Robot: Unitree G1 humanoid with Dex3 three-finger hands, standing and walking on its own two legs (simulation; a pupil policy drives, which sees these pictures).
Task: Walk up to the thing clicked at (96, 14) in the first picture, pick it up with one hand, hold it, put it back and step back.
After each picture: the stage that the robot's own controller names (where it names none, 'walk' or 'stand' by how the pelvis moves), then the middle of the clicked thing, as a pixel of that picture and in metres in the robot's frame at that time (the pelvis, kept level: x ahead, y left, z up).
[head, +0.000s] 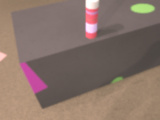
stand; (91, 18) +0.85 +0.00 -0.05
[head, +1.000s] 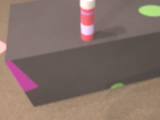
rise first; (87, 19) +0.76 +0.03 -0.02
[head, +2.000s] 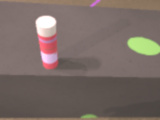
rise first; (48, 45) +0.52 +0.19 -0.02
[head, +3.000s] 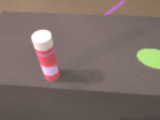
stand; (47, 58) +0.48 +0.20 -0.02
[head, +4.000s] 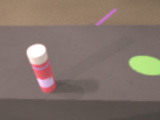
stand; (43, 71) +0.46 +0.21 -0.05
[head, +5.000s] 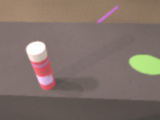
stand; (42, 68) +0.47 +0.22 -0.05
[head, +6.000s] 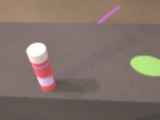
stand; (43, 69) +0.46 +0.22 -0.05
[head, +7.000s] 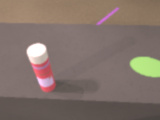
stand; (43, 70) +0.46 +0.21 -0.05
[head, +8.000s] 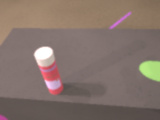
rise first; (50, 73) +0.46 +0.22 -0.05
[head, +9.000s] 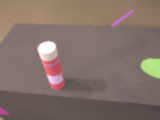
go down; (53, 67) +0.47 +0.21 -0.05
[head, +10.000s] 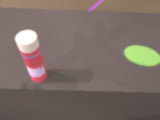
go down; (33, 59) +0.48 +0.20 -0.03
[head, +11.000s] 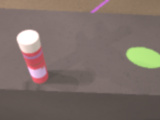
go down; (35, 60) +0.47 +0.20 -0.02
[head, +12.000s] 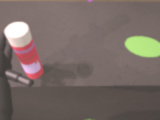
close in; (27, 54) +0.47 +0.22 +0.01
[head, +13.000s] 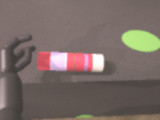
close; (71, 61) +0.47 +0.04 -0.06
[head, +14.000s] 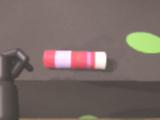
lift; (75, 59) +0.49 +0.04 -0.07
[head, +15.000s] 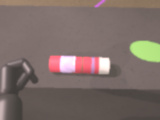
lift; (79, 64) +0.49 +0.04 -0.08
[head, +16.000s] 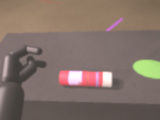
close; (85, 78) +0.51 +0.04 -0.11
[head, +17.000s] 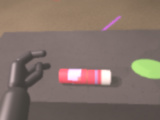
stand; (84, 76) +0.52 +0.04 -0.12
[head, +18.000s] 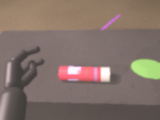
stand; (84, 73) +0.53 +0.04 -0.13
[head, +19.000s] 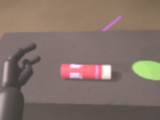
stand; (85, 71) +0.55 +0.03 -0.13
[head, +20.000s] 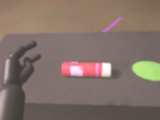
stand; (86, 69) +0.57 +0.03 -0.13
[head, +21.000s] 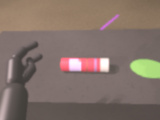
stand; (84, 64) +0.60 +0.03 -0.13
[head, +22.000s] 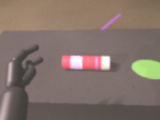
stand; (85, 62) +0.61 +0.03 -0.13
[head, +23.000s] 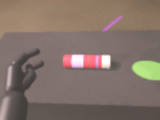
stand; (86, 61) +0.63 +0.03 -0.13
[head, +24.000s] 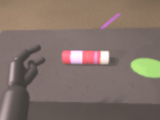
stand; (85, 57) +0.65 +0.03 -0.13
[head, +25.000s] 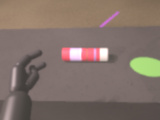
stand; (84, 54) +0.66 +0.03 -0.13
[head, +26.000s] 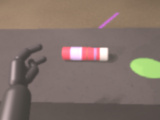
stand; (84, 53) +0.67 +0.03 -0.13
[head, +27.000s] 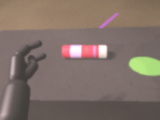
stand; (84, 51) +0.69 +0.03 -0.13
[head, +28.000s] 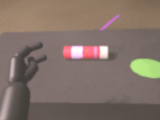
stand; (85, 52) +0.70 +0.03 -0.13
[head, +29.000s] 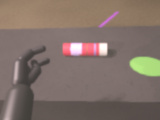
stand; (84, 49) +0.70 +0.03 -0.13
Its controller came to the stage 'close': yes
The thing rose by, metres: 0.00
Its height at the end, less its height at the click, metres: -0.09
